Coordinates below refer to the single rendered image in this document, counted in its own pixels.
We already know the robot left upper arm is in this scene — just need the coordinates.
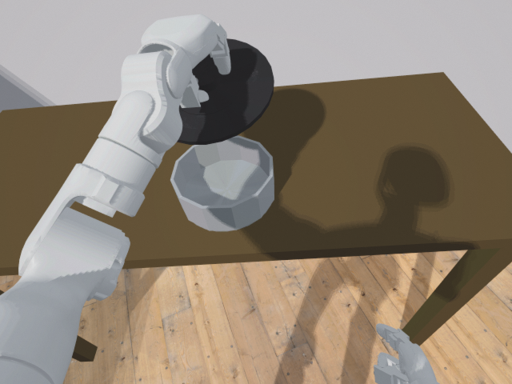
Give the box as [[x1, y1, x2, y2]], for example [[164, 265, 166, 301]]
[[0, 207, 130, 384]]

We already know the robot left forearm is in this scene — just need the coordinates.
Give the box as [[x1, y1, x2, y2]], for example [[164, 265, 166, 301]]
[[18, 38, 192, 276]]

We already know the table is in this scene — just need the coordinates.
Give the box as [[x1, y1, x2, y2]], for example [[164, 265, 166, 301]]
[[0, 72, 512, 362]]

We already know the robot right hand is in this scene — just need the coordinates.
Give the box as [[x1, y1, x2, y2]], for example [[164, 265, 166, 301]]
[[374, 323, 437, 384]]

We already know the lid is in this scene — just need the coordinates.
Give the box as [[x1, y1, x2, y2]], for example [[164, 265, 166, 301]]
[[177, 38, 274, 145]]

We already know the knob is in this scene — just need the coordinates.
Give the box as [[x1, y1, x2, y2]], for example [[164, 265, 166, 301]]
[[192, 62, 221, 93]]

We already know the pot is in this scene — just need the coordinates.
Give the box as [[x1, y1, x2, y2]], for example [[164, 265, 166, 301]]
[[170, 136, 274, 231]]

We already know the robot left hand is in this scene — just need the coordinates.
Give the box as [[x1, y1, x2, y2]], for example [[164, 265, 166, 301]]
[[141, 14, 231, 108]]

